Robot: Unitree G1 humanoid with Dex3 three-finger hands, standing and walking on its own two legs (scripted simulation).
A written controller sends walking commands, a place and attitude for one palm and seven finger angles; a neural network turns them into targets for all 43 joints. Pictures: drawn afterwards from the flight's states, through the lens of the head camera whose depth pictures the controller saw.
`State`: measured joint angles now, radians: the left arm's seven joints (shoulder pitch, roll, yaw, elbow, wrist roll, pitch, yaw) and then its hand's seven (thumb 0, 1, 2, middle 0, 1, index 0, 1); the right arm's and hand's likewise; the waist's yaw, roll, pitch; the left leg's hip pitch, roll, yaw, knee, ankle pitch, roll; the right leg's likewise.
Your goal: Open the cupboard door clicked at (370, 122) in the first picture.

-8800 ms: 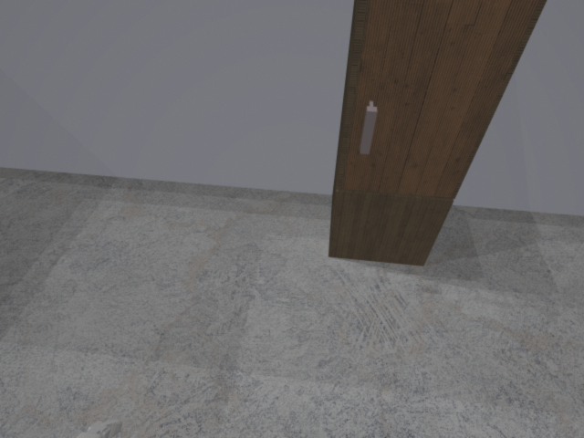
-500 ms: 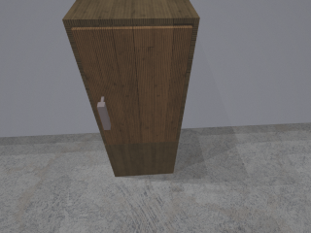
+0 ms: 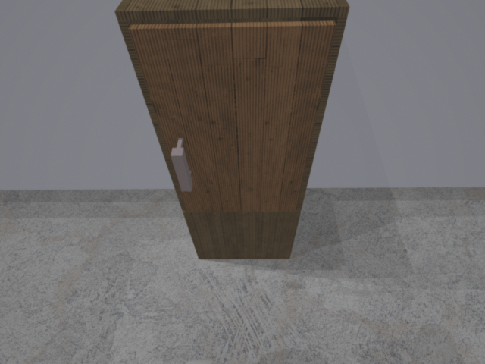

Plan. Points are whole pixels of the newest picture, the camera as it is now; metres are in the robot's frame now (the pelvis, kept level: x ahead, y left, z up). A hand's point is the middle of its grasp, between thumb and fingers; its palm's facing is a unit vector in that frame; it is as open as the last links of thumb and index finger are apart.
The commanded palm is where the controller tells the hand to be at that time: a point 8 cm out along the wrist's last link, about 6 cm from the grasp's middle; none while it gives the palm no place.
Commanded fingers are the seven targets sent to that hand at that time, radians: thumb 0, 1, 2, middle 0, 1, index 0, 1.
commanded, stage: look again from close up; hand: left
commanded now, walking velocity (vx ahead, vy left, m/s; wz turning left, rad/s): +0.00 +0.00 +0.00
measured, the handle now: (183, 164) +0.57 +0.21 -0.08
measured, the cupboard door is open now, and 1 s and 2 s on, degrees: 0 0 0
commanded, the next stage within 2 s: raise the hand with hooked fingers in 0.44 s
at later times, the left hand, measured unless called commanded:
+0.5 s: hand out of the picture +0.06 +0.26 -0.18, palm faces -0.01 -0.98 -0.21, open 7.4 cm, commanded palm none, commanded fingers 0.00 0.90 0.90 -0.20 -0.30 -0.20 -0.30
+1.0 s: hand (102, 340) +0.16 +0.28 -0.11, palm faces +0.23 -0.97 -0.01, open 8.8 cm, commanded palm +0.16 +0.33 -0.08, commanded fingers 0.00 0.34 0.66 -0.24 -0.66 -0.24 -0.66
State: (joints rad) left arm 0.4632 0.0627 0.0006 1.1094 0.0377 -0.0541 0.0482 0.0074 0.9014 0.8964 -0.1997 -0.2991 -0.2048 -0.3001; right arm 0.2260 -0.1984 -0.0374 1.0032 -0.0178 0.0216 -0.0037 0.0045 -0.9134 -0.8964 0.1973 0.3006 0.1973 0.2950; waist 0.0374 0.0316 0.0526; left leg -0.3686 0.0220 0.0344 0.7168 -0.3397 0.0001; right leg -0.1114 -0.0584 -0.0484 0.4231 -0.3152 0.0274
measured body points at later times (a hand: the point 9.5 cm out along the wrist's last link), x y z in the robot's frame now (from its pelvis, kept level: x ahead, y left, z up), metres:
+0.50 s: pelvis +0.02 +0.08 -0.01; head +0.04 +0.09 +0.44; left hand +0.06 +0.31 -0.16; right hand +0.07 -0.15 -0.15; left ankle +0.01 +0.11 -0.74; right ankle -0.01 -0.08 -0.74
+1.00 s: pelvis +0.00 +0.05 -0.11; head +0.07 +0.08 +0.33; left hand +0.14 +0.33 -0.11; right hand +0.23 -0.21 -0.15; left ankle +0.01 +0.11 -0.74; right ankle +0.04 -0.02 -0.74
